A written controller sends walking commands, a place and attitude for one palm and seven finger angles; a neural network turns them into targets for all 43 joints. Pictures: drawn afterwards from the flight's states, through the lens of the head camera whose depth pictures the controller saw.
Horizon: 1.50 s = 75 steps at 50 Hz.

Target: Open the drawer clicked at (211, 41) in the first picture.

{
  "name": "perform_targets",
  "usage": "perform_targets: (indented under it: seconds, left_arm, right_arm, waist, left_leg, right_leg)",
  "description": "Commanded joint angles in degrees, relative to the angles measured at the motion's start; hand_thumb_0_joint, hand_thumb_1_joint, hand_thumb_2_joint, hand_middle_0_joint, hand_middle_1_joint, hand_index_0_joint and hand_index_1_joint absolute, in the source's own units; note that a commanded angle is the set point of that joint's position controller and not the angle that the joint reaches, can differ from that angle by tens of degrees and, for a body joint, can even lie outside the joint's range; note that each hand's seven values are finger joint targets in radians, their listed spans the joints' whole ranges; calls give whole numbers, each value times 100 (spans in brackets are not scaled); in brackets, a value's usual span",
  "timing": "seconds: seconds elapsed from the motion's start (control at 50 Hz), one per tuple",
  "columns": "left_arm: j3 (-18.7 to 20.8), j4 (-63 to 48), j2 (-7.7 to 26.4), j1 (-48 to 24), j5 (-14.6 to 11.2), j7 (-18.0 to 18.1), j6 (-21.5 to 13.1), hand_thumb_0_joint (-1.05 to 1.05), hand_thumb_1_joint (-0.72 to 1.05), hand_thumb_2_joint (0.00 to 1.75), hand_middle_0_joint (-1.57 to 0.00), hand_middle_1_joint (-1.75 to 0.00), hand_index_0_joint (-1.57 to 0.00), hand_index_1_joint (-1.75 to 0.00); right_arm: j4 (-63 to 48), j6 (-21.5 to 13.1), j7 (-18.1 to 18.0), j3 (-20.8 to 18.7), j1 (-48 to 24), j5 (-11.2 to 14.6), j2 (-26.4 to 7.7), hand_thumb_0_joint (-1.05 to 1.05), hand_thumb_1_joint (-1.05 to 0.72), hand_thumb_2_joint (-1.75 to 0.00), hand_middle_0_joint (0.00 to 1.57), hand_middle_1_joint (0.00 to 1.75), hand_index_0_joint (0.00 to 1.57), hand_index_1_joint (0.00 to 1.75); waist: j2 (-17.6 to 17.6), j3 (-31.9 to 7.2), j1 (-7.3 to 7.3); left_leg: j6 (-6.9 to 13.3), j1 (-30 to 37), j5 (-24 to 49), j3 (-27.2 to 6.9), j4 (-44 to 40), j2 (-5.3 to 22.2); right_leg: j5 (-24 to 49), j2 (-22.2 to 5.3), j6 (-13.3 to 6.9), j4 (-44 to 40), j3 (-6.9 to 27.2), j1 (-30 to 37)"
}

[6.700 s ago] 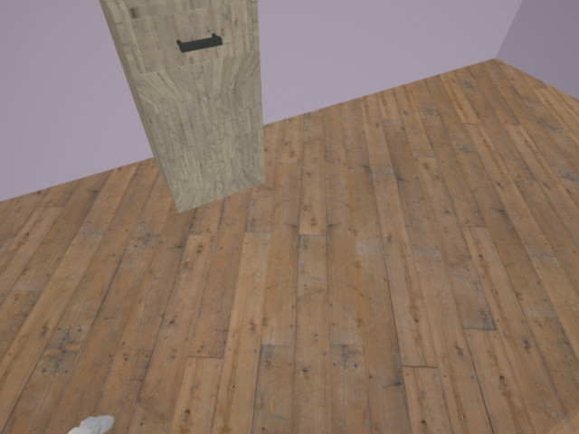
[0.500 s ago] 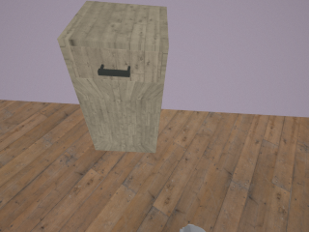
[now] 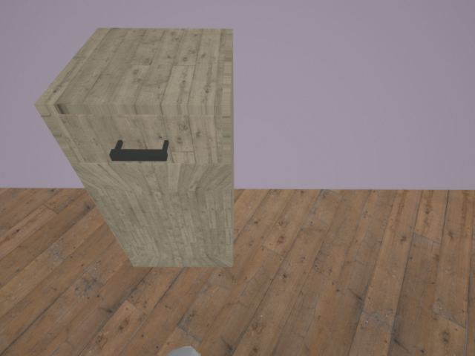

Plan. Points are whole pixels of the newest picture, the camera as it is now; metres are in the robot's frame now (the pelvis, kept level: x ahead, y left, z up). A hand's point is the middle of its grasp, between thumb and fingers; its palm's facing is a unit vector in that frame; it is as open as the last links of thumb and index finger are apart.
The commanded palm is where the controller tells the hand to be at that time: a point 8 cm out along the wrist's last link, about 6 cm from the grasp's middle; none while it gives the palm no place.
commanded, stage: come to a stop and stand still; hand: left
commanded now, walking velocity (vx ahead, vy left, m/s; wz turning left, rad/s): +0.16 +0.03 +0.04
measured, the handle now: (141, 149) +0.58 +0.27 -0.02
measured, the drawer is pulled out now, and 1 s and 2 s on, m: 0.00 0.00 0.00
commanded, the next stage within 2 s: look again from close up in 1.46 s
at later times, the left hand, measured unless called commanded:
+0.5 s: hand out of the picture +0.09 +0.21 -0.17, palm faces +0.01 -0.97 -0.25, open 7.4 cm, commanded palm none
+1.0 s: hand out of the picture +0.07 +0.18 -0.17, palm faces +0.05 -0.97 -0.25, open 7.3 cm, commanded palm none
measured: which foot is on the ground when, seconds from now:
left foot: up 0.00-0.12, down 0.14-0.58, up 0.60-0.96, down 0.98-1.00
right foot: down 0.00-0.20, up 0.22-0.54, down 0.56-1.00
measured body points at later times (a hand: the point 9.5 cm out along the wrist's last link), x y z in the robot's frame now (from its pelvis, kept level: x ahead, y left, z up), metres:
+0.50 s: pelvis +0.05 +0.01 +0.00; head +0.09 +0.01 +0.44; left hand +0.09 +0.26 -0.16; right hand +0.12 -0.23 -0.15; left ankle +0.10 +0.14 -0.74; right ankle +0.02 -0.12 -0.70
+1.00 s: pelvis +0.04 -0.01 -0.01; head +0.07 -0.02 +0.44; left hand +0.07 +0.23 -0.15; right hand +0.06 -0.26 -0.16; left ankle +0.01 +0.12 -0.74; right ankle +0.04 -0.14 -0.74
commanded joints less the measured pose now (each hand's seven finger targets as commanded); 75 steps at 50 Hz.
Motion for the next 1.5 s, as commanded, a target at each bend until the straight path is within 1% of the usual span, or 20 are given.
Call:
perform_targets:
  seconds: [0.0,0.08,0.14,0.18,0.24,0.38,0.46,0.5,0.52,0.54,0.56,0.6,0.64,0.8,0.86,0.94,0.98,1.02,1.14,1.48]
  left_arm:
    - [153,-98,707,444,34,-25,-97,0,90,90,-20,-30,-20,-30]
    - [97,24,564,455,-10,23,4,0,90,90,-20,-30,-20,-30]
    - [-90,155,140,1022,-66,112,110,0,90,90,-20,-30,-20,-30]
    - [-103,247,335,990,-94,135,256,0,90,90,-20,-30,-20,-30]
    - [10,70,514,829,-22,128,399,0,90,90,-20,-30,-20,-30]
    - [197,-358,407,580,-1,56,537,0,90,90,-20,-30,-20,-30]
    - [147,-440,294,599,-16,43,470,0,90,90,-20,-30,-20,-30]
    - [116,-248,348,983,2,59,366,0,90,90,-20,-30,-20,-30]
    - [116,-236,625,980,50,84,296,0,90,90,-20,-30,-20,-30]
    - [133,-359,1086,618,79,98,229,0,90,90,-20,-30,-20,-30]
    - [152,-537,1372,393,58,80,280,0,90,90,-20,-30,-20,-30]
    - [208,-580,1327,78,57,115,263,0,90,90,-20,-30,-20,-30]
    - [177,-642,1145,-234,45,90,245,0,90,90,-20,-30,-20,-30]
    - [278,-420,1143,533,57,159,204,0,90,90,-20,-30,-20,-30]
    - [286,-357,1206,429,58,169,234,0,90,90,-20,-30,-20,-30]
    - [187,-345,871,62,-45,141,307,0,90,90,-20,-30,-20,-30]
    - [87,-347,507,181,-22,102,356,0,90,90,-20,-30,-20,-30]
    - [17,-212,409,72,-16,70,380,0,90,90,-20,-30,-20,-30]
    - [-74,204,603,333,-23,58,269,0,90,90,-20,-30,-20,-30]
    - [-141,419,425,563,-58,119,218,0,90,90,-20,-30,-20,-30]
  right_arm:
    - [-211,-73,103,30,164,25,-94,0,-90,-90,20,30,20,30]
    - [-107,-179,20,119,181,46,-157,0,-90,-90,20,30,20,30]
    - [10,-207,-119,130,326,64,-770,0,-90,-90,20,30,20,30]
    - [33,-141,-243,126,28,122,-808,0,-90,-90,20,30,20,30]
    - [7,-16,-354,-49,117,101,-1016,0,-90,-90,20,30,20,30]
    - [-374,96,-298,-199,-498,46,-1053,0,-90,-90,20,30,20,30]
    - [-448,123,-168,-220,-739,-1,-1038,0,-90,-90,20,30,20,30]
    - [-417,143,-97,-176,-789,48,-933,0,-90,-90,20,30,20,30]
    - [-412,147,-57,-132,-657,107,-631,0,-90,-90,20,30,20,30]
    - [-520,190,-5,-46,-565,147,-276,0,-90,-90,20,30,20,30]
    - [-612,258,37,-57,-720,113,-434,0,-90,-90,20,30,20,30]
    - [-589,354,37,-84,-758,44,-623,0,-90,-90,20,30,20,30]
    - [-346,274,70,-102,-302,48,-700,0,-90,-90,20,30,20,30]
    - [-510,200,0,-25,-371,84,-605,0,-90,-90,20,30,20,30]
    - [-480,178,-35,7,-223,114,-535,0,-90,-90,20,30,20,30]
    - [-169,49,-82,34,444,93,-646,0,-90,-90,20,30,20,30]
    - [-280,58,-89,3,169,67,-1071,0,-90,-90,20,30,20,30]
    - [-206,24,-141,55,-168,68,-933,0,-90,-90,20,30,20,30]
    - [-1,-5,-154,131,-41,115,-666,0,-90,-90,20,30,20,30]
    - [345,-103,-200,221,383,121,-521,0,-90,-90,20,30,20,30]
  waist:
    - [-823,295,154]
    - [-541,164,24]
    - [649,-311,187]
    - [1324,-200,167]
    - [834,-284,15]
    - [585,-757,88]
    - [1030,-592,148]
    - [637,-548,371]
    - [-134,-421,360]
    - [-1372,-106,184]
    - [-1200,83,309]
    - [-1698,544,280]
    - [-1181,440,97]
    - [-1079,-162,496]
    - [-1176,-386,408]
    - [-573,-517,77]
    - [371,-299,220]
    - [835,141,255]
    - [-202,90,163]
    - [-98,190,159]
  left_leg:
    - [-23,477,38,106,-822,-97]
    - [-68,1712,867,149,-2378,-285]
    - [504,2421,4110,-864,-2793,999]
    - [766,2295,5078,-979,-3131,1121]
    - [1125,2770,6306,-982,-2936,1457]
    - [1100,2468,4321,-490,-2892,1267]
    - [918,1742,2541,-504,-3002,1038]
    - [562,1141,932,-329,-2692,628]
    - [245,818,-31,-108,-2162,146]
    - [-80,420,-1016,162,-1561,-396]
    - [-36,709,-1342,-146,-1063,-396]
    - [49,355,-982,-522,-288,-378]
    - [22,307,-503,-463,0,-413]
    - [-177,202,-904,-302,-691,-499]
    - [-156,710,-778,-189,-1475,-594]
    - [31,2423,1023,-293,-3102,-279]
    - [487,1897,1327,-1104,-3202,708]
    - [581,1401,910,-1107,-3668,555]
    - [179,1780,1001,-421,-3053,-59]
    - [150,1940,1495,-382,-3257,-20]
  right_leg:
    - [-242,-1610,-603,-1296,1197,-397]
    - [748,-1268,-299,-390,905,-448]
    - [-533,-509,361,463,464,-350]
    - [-1278,-464,491,1123,533,-347]
    - [-1884,-439,471,2487,840,-1082]
    - [-1536,-327,560,3521,1044,-1452]
    - [-1290,-333,455,1952,719,-608]
    - [-238,-285,497,616,542,247]
    - [8,-641,445,-204,1029,431]
    - [-553,-1749,24,-914,2448,-90]
    - [-1499,-2196,-339,-1349,2738,-934]
    - [-1928,-2110,-404,-1612,3087,-1198]
    - [-958,-1736,-328,-1204,2260,-724]
    - [2297,-1986,-673,-387,1992,845]
    - [2777,-1854,-636,-158,1876,838]
    - [1174,-1046,9,459,1277,-285]
    - [-610,-469,328,742,700,-492]
    - [-532,-428,420,829,609,-329]
    - [724,-717,317,-124,1062,-44]
    - [902,-687,334,-234,941,239]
